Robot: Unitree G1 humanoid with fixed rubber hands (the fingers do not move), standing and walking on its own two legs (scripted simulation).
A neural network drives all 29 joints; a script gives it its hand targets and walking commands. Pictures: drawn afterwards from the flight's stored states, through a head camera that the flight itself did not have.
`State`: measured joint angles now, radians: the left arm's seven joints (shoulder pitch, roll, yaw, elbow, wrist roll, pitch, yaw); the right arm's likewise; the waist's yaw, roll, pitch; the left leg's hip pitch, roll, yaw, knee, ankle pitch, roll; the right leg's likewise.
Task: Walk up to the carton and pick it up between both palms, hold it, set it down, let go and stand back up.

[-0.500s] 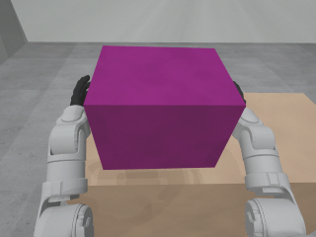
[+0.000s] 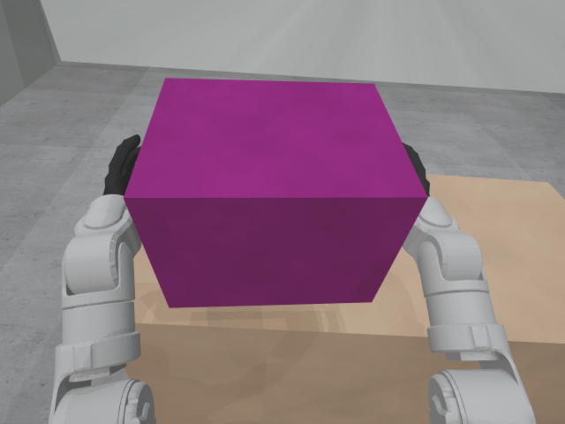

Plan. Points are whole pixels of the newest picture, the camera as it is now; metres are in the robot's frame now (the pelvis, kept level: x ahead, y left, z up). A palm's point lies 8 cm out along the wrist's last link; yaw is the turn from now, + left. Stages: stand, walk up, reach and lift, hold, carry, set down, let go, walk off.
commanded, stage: hold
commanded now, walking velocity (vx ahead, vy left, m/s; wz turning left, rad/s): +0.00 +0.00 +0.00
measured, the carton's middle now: (272, 194) +0.37 +0.01 +0.18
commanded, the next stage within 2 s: none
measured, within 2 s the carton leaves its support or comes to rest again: neither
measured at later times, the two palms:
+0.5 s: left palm (157, 183) +0.36 +0.16 +0.20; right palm (434, 209) +0.34 -0.22 +0.18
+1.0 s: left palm (118, 199) +0.35 +0.21 +0.18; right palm (402, 198) +0.35 -0.17 +0.19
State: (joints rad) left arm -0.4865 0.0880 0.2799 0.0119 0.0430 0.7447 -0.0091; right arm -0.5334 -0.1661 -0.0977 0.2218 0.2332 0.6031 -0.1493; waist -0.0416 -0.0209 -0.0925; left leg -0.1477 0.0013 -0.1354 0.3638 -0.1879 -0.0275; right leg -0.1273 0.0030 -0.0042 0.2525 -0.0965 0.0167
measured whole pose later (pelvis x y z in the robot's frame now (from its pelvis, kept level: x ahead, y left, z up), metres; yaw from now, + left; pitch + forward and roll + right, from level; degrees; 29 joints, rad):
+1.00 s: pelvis +0.00 +0.00 +0.00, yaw +1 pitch -1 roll -1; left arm -0.49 0.11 0.27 0.03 0.05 0.74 -0.02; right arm -0.53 -0.15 -0.10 0.23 0.24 0.60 -0.16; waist -0.05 -0.04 -0.09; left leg -0.16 0.00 -0.14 0.38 -0.20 -0.02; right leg -0.13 0.00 -0.01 0.25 -0.11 0.02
